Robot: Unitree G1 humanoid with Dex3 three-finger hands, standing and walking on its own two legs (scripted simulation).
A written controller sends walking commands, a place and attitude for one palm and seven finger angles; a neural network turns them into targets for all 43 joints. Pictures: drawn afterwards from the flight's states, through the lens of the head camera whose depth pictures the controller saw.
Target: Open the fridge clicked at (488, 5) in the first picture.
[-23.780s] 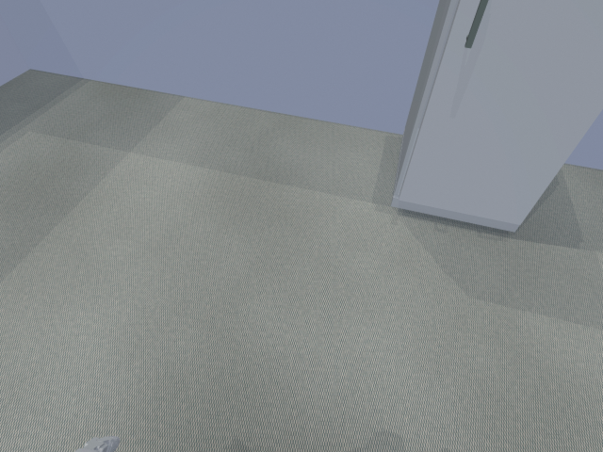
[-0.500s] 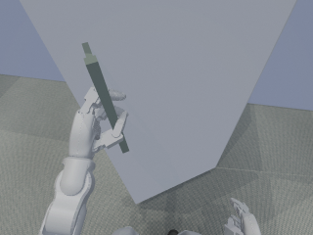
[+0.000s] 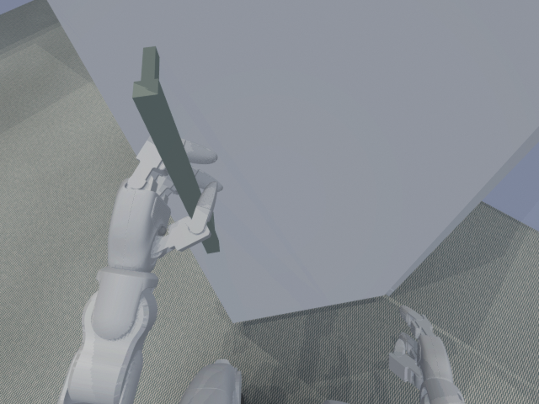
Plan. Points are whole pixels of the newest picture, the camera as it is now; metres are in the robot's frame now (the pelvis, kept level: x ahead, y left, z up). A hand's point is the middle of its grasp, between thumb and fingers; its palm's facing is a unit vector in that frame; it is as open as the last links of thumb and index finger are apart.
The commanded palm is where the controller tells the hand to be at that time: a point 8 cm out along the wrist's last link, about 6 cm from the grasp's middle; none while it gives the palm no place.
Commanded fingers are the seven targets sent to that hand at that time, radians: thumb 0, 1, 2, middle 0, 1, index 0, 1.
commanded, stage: walk backward, drawing the door open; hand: left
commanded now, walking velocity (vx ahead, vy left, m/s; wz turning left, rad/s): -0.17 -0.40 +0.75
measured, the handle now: (189, 177) +0.34 +0.10 +0.18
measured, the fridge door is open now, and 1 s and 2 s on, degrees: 50 64 59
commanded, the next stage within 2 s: stop walking and hold the door back in 0.30 s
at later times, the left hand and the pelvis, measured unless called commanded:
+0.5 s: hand (249, 300) +0.21 +0.03 +0.17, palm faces +0.54 -0.80 -0.26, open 6.2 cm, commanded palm +0.18 +0.07 +0.17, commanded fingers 0.00 0.90 0.90 -0.45 -1.40 -0.45 -1.40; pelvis -0.02 -0.24 +0.00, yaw +23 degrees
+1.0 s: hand (256, 297) +0.20 +0.02 +0.18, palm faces +0.58 -0.79 -0.19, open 5.6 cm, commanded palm +0.16 +0.06 +0.17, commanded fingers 0.00 0.90 0.90 -0.45 -1.40 -0.45 -1.40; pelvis -0.09 -0.30 +0.01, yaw +27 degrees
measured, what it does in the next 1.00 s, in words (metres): steps to the right, turning left: left foot, then right foot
